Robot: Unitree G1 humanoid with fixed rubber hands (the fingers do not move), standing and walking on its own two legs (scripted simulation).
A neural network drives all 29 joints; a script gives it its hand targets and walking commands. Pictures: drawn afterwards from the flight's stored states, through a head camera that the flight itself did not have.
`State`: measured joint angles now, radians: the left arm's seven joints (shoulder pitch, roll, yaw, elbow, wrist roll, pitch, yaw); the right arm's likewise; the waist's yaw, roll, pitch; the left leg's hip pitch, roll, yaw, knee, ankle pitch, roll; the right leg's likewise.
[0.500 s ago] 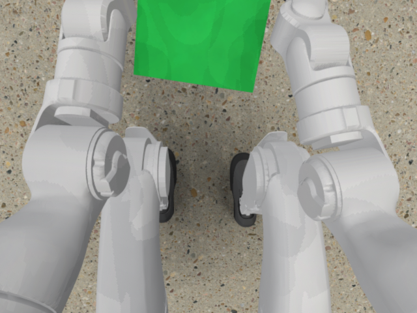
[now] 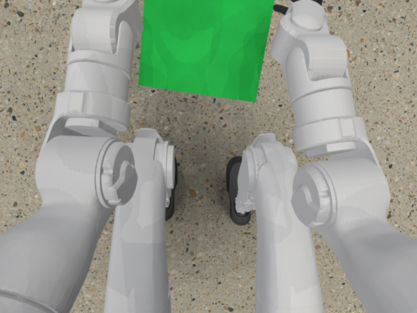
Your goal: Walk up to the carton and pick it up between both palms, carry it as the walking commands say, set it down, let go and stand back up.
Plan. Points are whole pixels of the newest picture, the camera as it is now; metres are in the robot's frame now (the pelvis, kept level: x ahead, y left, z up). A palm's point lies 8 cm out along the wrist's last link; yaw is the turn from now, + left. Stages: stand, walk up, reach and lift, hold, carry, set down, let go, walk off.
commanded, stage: reach and lift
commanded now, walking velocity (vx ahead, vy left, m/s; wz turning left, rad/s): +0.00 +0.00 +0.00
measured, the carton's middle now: (205, 23) +0.55 +0.03 -0.16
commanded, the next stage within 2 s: none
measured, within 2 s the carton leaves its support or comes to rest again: neither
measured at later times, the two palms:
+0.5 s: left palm out of the picture +0.53 +0.15 +0.01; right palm (325, 0) +0.51 -0.10 +0.01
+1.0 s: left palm out of the picture +0.51 +0.15 +0.08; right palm out of the picture +0.50 -0.10 +0.08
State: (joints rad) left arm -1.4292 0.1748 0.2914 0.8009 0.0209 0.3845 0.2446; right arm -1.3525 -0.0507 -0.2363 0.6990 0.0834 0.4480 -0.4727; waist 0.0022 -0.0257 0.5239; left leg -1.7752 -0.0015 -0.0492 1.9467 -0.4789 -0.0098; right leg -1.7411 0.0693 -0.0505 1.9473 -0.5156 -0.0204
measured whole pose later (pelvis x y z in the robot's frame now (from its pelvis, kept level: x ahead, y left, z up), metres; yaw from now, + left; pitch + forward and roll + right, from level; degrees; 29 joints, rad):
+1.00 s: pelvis -0.01 +0.00 +0.11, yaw +1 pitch +9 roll -3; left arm -1.26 0.12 0.23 0.73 0.04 0.43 0.28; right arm -1.20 -0.02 -0.23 0.64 0.06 0.49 -0.45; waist 0.00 -0.03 0.52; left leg -1.35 -0.02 -0.08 1.59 -0.40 -0.01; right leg -1.30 0.07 -0.05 1.58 -0.44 -0.02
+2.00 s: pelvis +0.01 +0.00 +0.23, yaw +4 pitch +2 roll -4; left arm -0.99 -0.02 0.24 0.72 0.07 0.43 0.31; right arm -0.90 0.06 -0.30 0.65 -0.03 0.46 -0.36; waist 0.00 -0.02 0.36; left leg -0.84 -0.02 -0.11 1.07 -0.27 -0.02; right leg -0.77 0.07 -0.05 1.02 -0.29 -0.02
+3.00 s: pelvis +0.11 -0.01 +0.31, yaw +6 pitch -7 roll -2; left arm -0.55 -0.20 0.36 0.66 0.26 0.64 0.23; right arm -0.44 0.18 -0.35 0.59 -0.23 0.67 -0.16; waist 0.00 -0.02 -0.08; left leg -0.25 -0.02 -0.13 0.59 -0.22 -0.01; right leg -0.17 0.05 -0.04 0.53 -0.24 -0.02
